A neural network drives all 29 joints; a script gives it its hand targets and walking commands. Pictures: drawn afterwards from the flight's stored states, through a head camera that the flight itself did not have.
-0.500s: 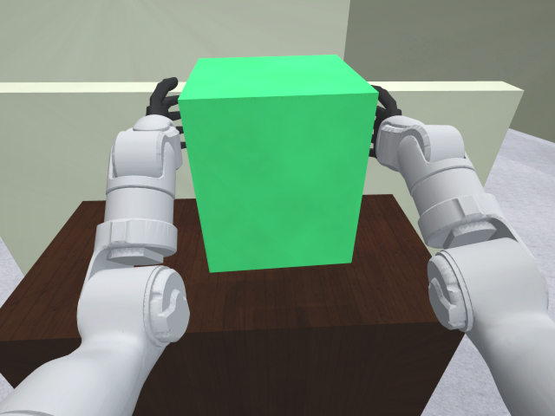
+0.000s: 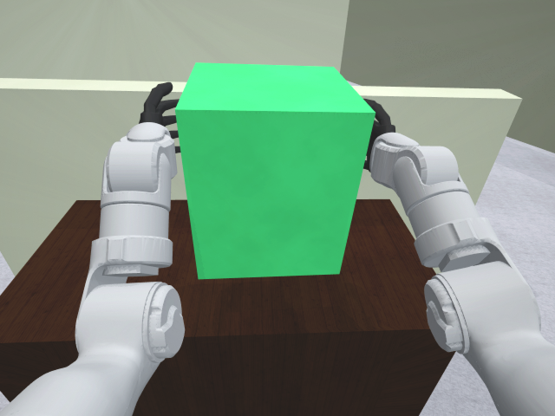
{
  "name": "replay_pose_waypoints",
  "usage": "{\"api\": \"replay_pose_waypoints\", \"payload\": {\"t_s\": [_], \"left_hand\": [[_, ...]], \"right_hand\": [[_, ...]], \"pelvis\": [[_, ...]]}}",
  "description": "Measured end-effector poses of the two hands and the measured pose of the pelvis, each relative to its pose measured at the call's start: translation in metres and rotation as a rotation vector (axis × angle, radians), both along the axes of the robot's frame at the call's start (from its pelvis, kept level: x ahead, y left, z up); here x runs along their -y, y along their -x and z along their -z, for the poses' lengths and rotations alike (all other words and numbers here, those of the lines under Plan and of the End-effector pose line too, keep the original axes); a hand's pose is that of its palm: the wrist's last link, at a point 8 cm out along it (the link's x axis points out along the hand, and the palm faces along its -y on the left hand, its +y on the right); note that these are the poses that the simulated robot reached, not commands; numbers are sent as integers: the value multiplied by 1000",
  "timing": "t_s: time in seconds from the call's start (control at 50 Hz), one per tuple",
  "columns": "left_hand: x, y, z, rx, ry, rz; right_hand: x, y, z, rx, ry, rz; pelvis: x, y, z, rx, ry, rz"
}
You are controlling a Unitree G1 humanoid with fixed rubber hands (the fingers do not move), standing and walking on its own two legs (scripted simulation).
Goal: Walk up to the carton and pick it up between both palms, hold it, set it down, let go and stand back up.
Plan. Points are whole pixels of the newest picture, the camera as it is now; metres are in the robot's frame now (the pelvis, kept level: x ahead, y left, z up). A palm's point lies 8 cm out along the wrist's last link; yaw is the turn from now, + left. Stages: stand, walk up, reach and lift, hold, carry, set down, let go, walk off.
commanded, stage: hold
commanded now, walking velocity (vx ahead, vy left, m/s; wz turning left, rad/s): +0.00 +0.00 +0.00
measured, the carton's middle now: (268, 169) +0.40 +0.02 +0.24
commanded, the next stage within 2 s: none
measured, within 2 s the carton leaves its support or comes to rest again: neither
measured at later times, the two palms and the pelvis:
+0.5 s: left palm (154, 138) +0.38 +0.17 +0.30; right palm (376, 143) +0.38 -0.13 +0.29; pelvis +0.01 +0.00 +0.00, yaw +0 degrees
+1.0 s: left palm (160, 130) +0.37 +0.16 +0.31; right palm (389, 139) +0.37 -0.15 +0.30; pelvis +0.00 +0.00 +0.00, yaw -1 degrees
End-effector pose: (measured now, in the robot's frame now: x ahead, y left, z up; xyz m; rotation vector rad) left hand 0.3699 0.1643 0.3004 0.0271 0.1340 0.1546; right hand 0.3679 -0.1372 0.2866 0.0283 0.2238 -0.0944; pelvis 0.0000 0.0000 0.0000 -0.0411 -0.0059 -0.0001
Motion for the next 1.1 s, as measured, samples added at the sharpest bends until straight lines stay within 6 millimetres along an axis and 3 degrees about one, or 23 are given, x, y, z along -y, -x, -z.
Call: {"api": "replay_pose_waypoints", "payload": {"t_s": [0.22, 0.44, 0.66, 0.88, 1.1], "left_hand": [[10, -6, -5, -5, -10, 15], [0, -9, 1, -6, 14, -2], [0, -4, 5, 0, -1, 5], [11, -4, -6, 3, -5, 23], [4, 0, -5, -8, 26, 4]], "right_hand": [[10, -2, -7, -5, -1, 17], [1, -10, -7, -6, 43, -6], [0, -3, 0, -4, 22, 2], [11, 2, -9, -1, 10, 23], [4, 1, -15, -12, 19, 3]], "pelvis": [[-3, -3, -1, 0, -6, 20], [2, -4, -1, -13, -4, 16], [3, -7, 0, -4, 2, -5], [-1, -4, 0, 6, -2, 19], [1, 2, -1, 8, -6, 18]]}}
